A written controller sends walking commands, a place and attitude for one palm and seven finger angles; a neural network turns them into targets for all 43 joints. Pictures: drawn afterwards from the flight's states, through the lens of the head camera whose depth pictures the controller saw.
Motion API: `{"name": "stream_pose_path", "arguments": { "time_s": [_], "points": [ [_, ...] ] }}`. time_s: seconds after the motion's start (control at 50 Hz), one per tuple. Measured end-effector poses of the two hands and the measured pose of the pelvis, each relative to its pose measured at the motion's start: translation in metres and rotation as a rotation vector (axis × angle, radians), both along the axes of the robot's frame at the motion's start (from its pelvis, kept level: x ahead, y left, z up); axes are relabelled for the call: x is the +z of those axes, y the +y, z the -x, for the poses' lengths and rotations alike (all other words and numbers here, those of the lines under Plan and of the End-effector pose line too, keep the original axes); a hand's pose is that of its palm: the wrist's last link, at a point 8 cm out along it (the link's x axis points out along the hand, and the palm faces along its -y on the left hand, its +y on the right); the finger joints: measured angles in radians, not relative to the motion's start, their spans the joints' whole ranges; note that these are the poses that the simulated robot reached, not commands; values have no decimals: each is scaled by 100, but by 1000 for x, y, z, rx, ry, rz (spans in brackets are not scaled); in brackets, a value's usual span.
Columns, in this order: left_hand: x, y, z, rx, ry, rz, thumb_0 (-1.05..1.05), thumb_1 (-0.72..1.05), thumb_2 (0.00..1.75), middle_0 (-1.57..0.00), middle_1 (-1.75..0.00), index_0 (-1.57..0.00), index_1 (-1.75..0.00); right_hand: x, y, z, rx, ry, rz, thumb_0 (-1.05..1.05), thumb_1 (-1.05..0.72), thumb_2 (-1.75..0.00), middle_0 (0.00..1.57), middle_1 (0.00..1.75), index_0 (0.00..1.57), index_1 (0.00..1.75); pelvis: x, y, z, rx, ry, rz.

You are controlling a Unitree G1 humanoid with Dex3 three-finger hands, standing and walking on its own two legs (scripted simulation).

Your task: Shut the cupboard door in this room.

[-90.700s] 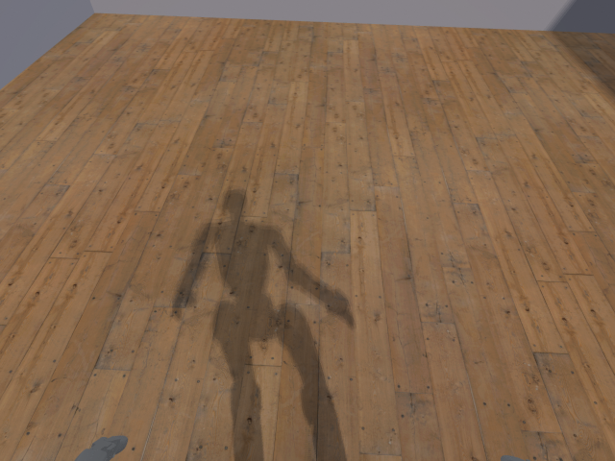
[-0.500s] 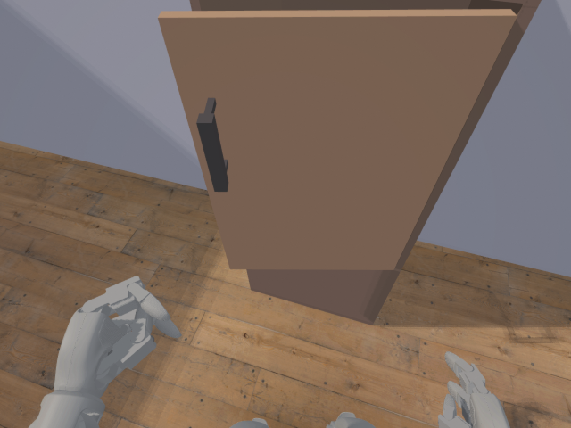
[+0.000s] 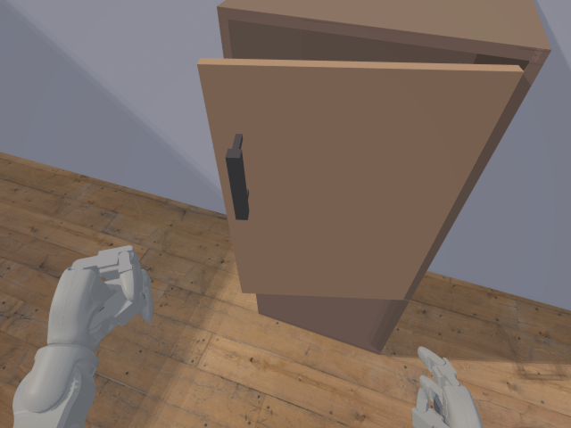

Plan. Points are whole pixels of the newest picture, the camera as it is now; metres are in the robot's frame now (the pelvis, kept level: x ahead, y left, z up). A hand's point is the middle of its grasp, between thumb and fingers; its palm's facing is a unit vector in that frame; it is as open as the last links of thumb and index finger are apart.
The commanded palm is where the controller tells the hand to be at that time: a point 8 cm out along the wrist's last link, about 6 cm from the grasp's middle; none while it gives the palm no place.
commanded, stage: raise the hand and make a fist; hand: left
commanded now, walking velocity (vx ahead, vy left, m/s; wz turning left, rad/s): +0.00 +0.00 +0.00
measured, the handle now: (240, 178) +0.45 +0.13 +0.11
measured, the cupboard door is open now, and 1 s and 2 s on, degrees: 17 17 17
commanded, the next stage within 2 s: bring the fist close to the handle in 0.36 s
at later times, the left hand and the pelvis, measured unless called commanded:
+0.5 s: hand (168, 317) +0.22 +0.16 +0.10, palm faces +0.04 -1.00 -0.05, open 3.1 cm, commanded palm +0.20 +0.22 +0.11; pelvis -0.01 -0.02 +0.00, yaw +0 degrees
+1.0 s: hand (209, 251) +0.30 +0.13 +0.12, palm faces +0.08 -1.00 -0.03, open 3.1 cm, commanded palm +0.27 +0.18 +0.11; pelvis -0.01 -0.03 +0.01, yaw -1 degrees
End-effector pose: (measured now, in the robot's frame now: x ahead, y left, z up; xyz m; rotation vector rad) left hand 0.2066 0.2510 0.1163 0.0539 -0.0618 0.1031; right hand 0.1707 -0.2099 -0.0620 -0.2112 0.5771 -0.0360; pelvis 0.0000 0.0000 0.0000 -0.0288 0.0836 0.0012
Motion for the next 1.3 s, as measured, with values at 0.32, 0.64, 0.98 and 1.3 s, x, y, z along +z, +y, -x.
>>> {"name": "stream_pose_path", "arguments": {
  "time_s": [0.32,0.64,0.98,1.3],
  "points": [
    [-3,-14,8,11,24,10,2,90,90,-130,-150,-130,-150,3,-24,15,-37,10,21,1,-90,-90,20,30,21,30,4,-10,6,-9,-23,-13],
    [2,-41,1,-5,4,6,2,89,90,-130,-150,-131,-150,-2,-33,17,-22,-9,-5,1,-90,-90,20,30,21,30,3,-24,17,4,-39,-22],
    [3,-64,-66,-24,13,19,2,90,90,-130,-150,-130,-150,-11,-55,29,-84,77,0,1,-90,-90,20,30,21,30,6,-33,10,-19,-12,-35],
    [3,-88,-94,-51,3,32,2,90,90,-130,-150,-130,-150,-14,-47,24,-86,112,-16,1,-90,-90,20,30,21,30,7,-27,3,-21,-3,-34]
  ]
}}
